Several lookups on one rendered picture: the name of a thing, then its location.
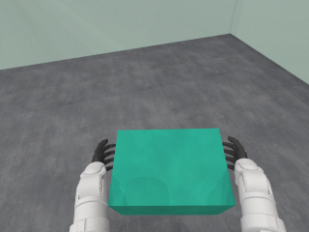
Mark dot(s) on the carton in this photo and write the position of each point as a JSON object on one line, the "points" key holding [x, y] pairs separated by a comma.
{"points": [[173, 172]]}

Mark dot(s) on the robot left forearm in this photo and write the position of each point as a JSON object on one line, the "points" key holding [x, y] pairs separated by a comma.
{"points": [[90, 206]]}

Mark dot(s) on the robot left hand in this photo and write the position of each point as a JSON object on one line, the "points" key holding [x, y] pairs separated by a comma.
{"points": [[100, 156]]}

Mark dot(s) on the robot right forearm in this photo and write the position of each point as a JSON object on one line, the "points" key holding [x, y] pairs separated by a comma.
{"points": [[258, 207]]}

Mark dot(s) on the robot right hand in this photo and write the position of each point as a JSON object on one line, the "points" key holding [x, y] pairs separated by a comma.
{"points": [[237, 154]]}

